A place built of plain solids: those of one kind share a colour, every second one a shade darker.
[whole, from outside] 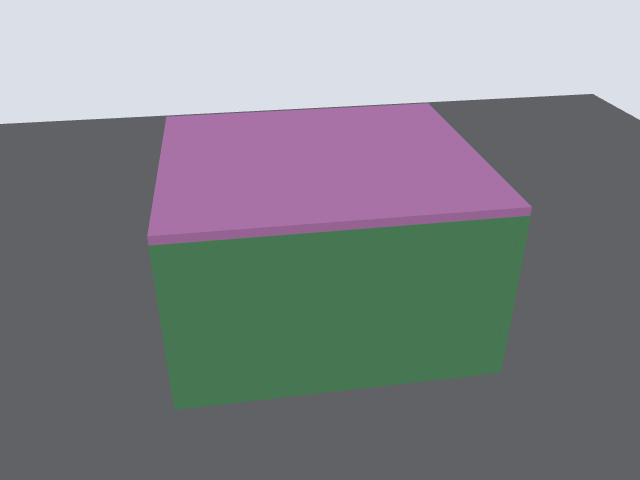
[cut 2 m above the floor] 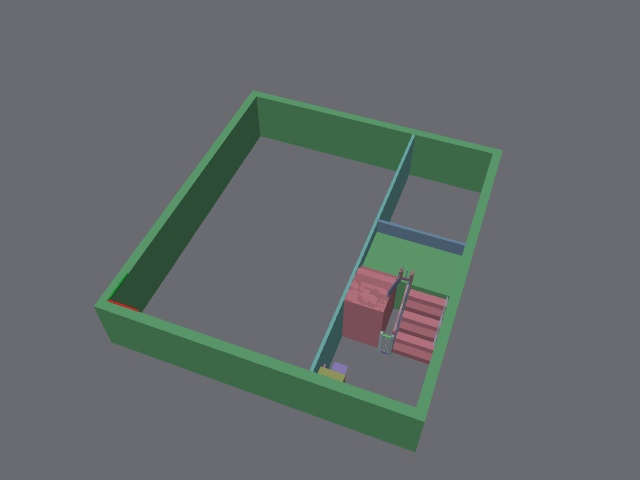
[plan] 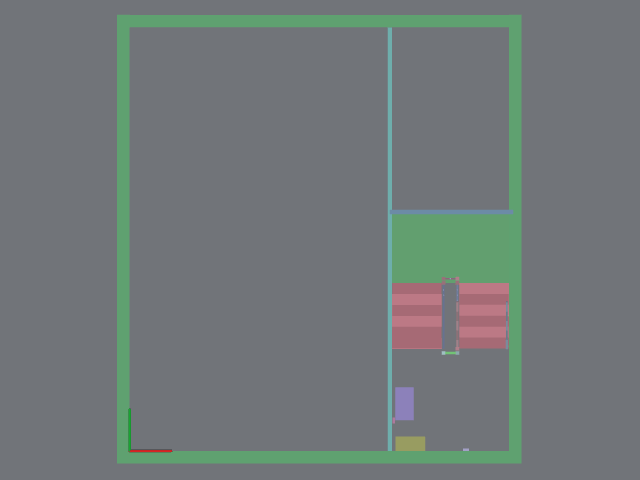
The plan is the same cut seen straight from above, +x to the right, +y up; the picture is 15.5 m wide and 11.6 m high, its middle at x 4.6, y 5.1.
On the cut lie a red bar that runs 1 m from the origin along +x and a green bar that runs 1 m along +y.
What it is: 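A small block of dwellings, 9.2 m wide and 10.2 m deep inside, its common dog-leg stair of 14 risers of 214 mm a storey on goings of 264 mm, 1.20 m wide flights and a well of 0.42 m; the dwelling on the first floor; a hall, a living room, a kitchen, a bedroom, the bathroom shut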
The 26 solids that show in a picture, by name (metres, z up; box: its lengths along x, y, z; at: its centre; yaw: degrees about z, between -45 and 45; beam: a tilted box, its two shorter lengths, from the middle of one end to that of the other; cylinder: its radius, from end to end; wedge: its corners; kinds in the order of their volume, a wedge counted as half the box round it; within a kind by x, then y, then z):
{
 "wall_1": {"box": [0.3, 10.85, 6.04], "at": [-0.15, 5.12, 2.97]},
 "wall_2": {"box": [9.77, 0.3, 6.04], "at": [4.58, -0.15, 2.97]},
 "wall_3": {"box": [9.77, 0.3, 6.04], "at": [4.58, 10.39, 2.97]},
 "wall_4": {"box": [0.3, 10.85, 6.04], "at": [9.32, 5.12, 2.97]},
 "roof_slab_1": {"box": [9.75, 10.83, 0.44], "at": [4.58, 5.12, 6.05]},
 "piece_1": {"box": [1.2, 0.27, 2.83], "at": [6.94, 2.6, 1.37]},
 "piece_2": {"box": [1.2, 0.52, 2.62], "at": [6.94, 2.74, 1.26]},
 "piece_3": {"box": [1.2, 0.8, 2.4], "at": [6.94, 2.87, 1.15]},
 "piece_4": {"box": [1.2, 0.8, 2.19], "at": [6.94, 3.13, 1.04]},
 "piece_5": {"box": [1.2, 0.8, 1.98], "at": [6.94, 3.4, 0.94]},
 "piece_6": {"box": [1.2, 0.8, 1.76], "at": [6.94, 3.66, 0.83]},
 "piece_7": {"box": [1.2, 0.8, 0.26], "at": [8.57, 2.87, 0.08]},
 "piece_8": {"box": [1.2, 0.8, 0.48], "at": [8.57, 3.14, 0.19]},
 "piece_9": {"box": [1.2, 0.8, 0.69], "at": [8.57, 3.4, 0.3]},
 "piece_10": {"box": [1.2, 0.8, 0.91], "at": [8.57, 3.67, 0.4]},
 "piece_11": {"box": [1.2, 0.8, 1.12], "at": [8.57, 3.93, 0.51]},
 "piece_12": {"box": [1.2, 0.57, 1.33], "at": [8.57, 4.08, 0.62]},
 "half_1": {"box": [2.82, 1.66, 1.55], "at": [7.75, 4.89, 0.72]},
 "core_wall_low_1": {"box": [0.11, 10.24, 2.89], "at": [6.29, 5.12, 1.39]},
 "core_wall_back_1": {"box": [2.99, 0.11, 5.88], "at": [7.78, 5.78, 2.89]},
 "hung_more_letter_boxes_1": {"box": [0.72, 0.35, 1.8], "at": [6.78, 0.17, 0.85]},
 "guard_string_1": {"wedge": [[7.57, 2.47, 2.76], [7.57, 2.47, 3.03], [7.57, 4.06, 1.48], [7.57, 4.06, 1.74], [7.61, 2.47, 2.76], [7.61, 2.47, 3.03], [7.61, 4.06, 1.48], [7.61, 4.06, 1.74]]},
 "guard_string_2": {"wedge": [[7.9, 2.47, -0.02], [7.9, 2.47, 0.24], [7.9, 4.06, 1.27], [7.9, 4.06, 1.53], [7.94, 2.47, -0.02], [7.94, 2.47, 0.24], [7.94, 4.06, 1.27], [7.94, 4.06, 1.53]]},
 "laid_doormat_1": {"box": [0.45, 0.8, 0.05], "at": [6.64, 1.14, -0.02]},
 "ground_guard_newel_1": {"box": [0.09, 0.09, 1.15], "at": [7.59, 2.37, 0.53]},
 "ground_guard_newel_2": {"box": [0.09, 0.09, 1.15], "at": [7.92, 2.37, 0.53]}
}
